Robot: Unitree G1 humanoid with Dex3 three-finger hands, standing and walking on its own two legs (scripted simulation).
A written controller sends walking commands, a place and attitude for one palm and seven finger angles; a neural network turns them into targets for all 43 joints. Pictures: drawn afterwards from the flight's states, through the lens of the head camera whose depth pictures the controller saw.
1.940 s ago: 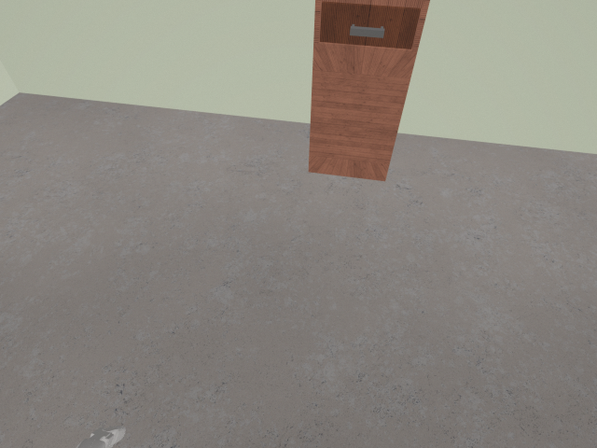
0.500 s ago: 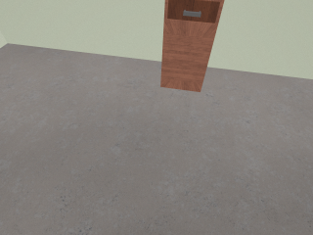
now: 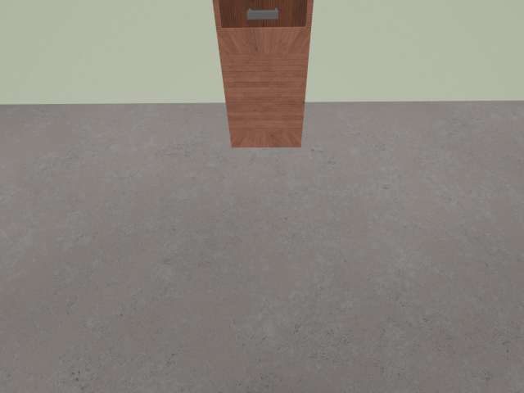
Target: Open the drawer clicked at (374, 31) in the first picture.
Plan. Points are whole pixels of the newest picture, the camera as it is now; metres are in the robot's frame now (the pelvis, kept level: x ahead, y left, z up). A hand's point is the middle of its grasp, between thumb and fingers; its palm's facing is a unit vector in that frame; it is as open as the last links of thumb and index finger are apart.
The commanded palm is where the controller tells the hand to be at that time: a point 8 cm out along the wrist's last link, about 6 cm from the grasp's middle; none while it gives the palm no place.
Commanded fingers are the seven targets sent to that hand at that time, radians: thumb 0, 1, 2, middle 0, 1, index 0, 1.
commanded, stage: walk to a spot facing it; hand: left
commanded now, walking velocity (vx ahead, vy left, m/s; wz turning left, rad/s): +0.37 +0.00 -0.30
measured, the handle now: (262, 12) +1.47 +0.11 -0.01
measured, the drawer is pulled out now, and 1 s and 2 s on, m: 0.00 0.00 0.00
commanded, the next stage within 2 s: turn to face it in 1.28 s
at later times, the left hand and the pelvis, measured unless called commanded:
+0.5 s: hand (159, 390) +0.16 +0.21 -0.18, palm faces -0.05 -0.99 -0.15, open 7.4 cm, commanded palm none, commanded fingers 0.00 0.90 0.90 -0.20 -0.30 -0.20 -0.30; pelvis +0.21 +0.04 +0.00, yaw -9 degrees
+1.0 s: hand (247, 203) +0.58 +0.09 -0.16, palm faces -0.40 -0.90 -0.16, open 7.4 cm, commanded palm none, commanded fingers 0.00 0.90 0.90 -0.20 -0.30 -0.20 -0.30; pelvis +0.42 -0.03 +0.00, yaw -20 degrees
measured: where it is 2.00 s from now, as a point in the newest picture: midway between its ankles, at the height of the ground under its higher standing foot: (313, 269)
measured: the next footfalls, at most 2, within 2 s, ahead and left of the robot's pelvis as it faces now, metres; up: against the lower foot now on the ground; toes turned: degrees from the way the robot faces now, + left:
left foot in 0.44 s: +0.35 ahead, +0.12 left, +0.00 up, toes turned +0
right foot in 1.02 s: +0.53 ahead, -0.18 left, +0.00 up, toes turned -30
